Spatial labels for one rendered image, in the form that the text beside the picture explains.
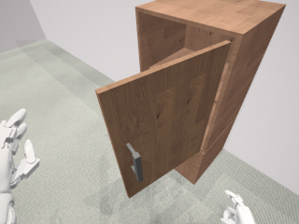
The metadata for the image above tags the robot right hand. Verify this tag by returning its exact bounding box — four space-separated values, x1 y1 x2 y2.
221 189 256 224

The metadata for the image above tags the cupboard door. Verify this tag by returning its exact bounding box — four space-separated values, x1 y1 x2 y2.
95 40 232 199

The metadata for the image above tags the left robot forearm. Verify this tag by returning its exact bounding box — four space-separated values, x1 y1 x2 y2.
0 193 17 224

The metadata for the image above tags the robot left hand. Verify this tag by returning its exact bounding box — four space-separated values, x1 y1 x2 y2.
0 108 40 194

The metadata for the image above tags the handle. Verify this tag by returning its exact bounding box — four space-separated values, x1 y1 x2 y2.
126 143 144 183

